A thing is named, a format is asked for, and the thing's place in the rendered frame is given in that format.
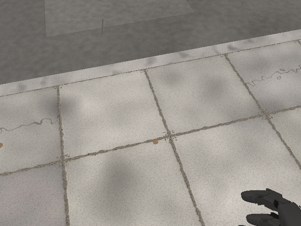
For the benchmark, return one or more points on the robot right hand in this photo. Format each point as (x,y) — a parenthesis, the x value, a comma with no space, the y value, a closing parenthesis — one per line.
(288,213)

